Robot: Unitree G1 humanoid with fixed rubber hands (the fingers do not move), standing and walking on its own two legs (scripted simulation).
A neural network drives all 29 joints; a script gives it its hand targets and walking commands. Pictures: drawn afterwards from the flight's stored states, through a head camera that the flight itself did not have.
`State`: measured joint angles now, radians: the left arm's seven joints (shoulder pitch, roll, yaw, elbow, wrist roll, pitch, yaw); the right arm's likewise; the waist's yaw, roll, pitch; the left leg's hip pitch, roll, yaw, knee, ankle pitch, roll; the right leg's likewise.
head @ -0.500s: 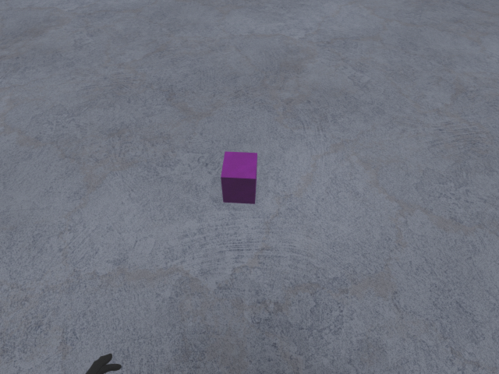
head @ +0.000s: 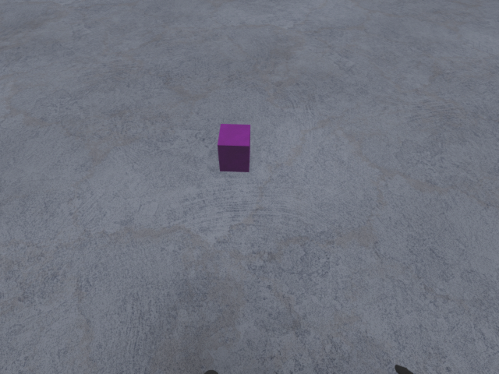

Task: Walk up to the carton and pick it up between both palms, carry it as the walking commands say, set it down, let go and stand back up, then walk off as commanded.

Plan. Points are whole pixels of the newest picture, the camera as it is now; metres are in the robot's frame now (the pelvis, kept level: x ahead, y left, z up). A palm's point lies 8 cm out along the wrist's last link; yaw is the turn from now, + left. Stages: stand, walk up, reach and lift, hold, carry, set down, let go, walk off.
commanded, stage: walk off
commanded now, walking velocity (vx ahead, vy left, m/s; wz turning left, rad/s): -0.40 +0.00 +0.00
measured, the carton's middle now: (235, 148) +1.33 +0.10 -0.67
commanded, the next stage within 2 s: stand in 0.72 s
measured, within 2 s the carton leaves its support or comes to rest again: neither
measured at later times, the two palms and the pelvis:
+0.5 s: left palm out of the picture -0.15 +0.28 -0.13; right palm out of the picture -0.17 -0.27 -0.11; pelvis -0.22 +0.01 +0.00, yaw +3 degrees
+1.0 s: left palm out of the picture -0.40 +0.24 -0.10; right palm out of the picture -0.37 -0.30 -0.13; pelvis -0.41 -0.03 +0.01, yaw +1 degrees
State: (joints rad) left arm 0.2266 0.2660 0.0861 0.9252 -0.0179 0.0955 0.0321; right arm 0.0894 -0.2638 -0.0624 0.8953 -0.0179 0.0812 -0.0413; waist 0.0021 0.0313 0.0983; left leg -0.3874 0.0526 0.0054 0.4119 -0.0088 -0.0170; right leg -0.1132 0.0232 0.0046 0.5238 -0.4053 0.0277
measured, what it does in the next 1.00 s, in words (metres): walks backwards: right foot, then left foot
